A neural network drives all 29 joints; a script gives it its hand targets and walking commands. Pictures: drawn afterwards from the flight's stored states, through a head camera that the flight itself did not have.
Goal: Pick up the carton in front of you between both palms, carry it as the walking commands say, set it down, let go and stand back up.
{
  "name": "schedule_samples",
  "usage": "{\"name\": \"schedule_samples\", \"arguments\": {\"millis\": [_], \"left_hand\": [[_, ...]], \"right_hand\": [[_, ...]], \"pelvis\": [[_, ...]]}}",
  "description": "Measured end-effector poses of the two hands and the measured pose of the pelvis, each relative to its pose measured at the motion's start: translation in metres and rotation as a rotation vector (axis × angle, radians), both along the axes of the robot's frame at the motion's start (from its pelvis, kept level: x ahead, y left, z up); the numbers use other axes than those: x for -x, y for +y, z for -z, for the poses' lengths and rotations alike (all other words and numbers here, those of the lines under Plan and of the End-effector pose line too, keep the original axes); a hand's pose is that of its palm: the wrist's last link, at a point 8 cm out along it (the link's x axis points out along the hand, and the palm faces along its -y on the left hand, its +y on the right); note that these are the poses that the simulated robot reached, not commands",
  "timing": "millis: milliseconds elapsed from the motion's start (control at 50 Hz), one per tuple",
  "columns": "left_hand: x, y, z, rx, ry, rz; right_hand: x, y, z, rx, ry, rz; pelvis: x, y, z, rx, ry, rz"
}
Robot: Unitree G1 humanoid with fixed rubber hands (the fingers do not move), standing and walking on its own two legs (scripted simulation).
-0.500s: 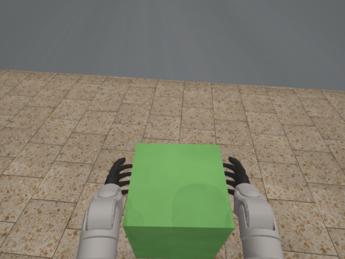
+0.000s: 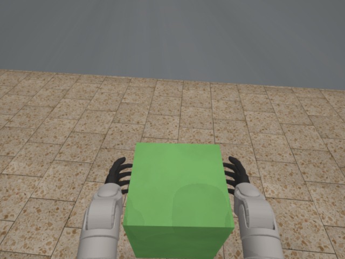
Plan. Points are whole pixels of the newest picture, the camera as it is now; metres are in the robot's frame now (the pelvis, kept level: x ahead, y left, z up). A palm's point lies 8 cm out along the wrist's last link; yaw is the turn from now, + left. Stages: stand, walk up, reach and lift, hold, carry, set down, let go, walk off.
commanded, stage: carry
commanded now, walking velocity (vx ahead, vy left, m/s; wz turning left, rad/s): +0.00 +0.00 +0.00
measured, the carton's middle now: (176, 203) +0.30 +0.00 -0.04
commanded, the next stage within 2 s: hold in 0.18 s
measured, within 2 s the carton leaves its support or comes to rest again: neither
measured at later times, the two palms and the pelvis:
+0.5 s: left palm (130, 184) +0.30 +0.11 +0.04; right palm (263, 205) +0.24 -0.19 +0.05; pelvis -0.01 +0.01 +0.01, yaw -9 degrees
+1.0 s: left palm (116, 177) +0.31 +0.14 +0.05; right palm (245, 198) +0.26 -0.15 +0.06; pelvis -0.01 +0.06 +0.01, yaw -12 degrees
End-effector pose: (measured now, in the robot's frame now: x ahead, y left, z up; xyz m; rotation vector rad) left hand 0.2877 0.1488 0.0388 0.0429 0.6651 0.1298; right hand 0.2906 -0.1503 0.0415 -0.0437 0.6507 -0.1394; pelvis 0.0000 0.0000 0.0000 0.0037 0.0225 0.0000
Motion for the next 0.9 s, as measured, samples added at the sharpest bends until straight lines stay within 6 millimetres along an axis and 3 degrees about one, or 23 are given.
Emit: {"name": "schedule_samples", "arguments": {"millis": [220,300,480,740,900], "left_hand": [[0.004,-0.004,0.0,0.001,-0.002,-0.003],[0.007,-0.013,0.001,-0.005,0.006,0.034],[-0.007,-0.041,-0.005,-0.002,-0.004,0.181],[-0.008,-0.01,-0.007,0.02,-0.001,0.176],[-0.016,-0.003,-0.01,0.04,-0.004,0.19]], "right_hand": [[0.004,-0.004,0.001,0.005,0.0,-0.006],[0.015,-0.013,0.0,0.02,0.01,0.016],[0.045,-0.037,-0.007,0.013,0.001,0.17],[0.043,-0.006,-0.014,0.032,0.008,0.169],[0.041,0.002,-0.018,0.031,0.005,0.186]], "pelvis": [[0.003,-0.004,-0.002,-0.014,-0.038,0.02],[0.005,-0.003,-0.009,-0.009,-0.088,0.07],[0.011,0.011,-0.013,0.007,-0.126,0.154],[0.014,0.043,-0.013,0.014,-0.132,0.184],[0.013,0.056,-0.013,0.015,-0.132,0.197]]}}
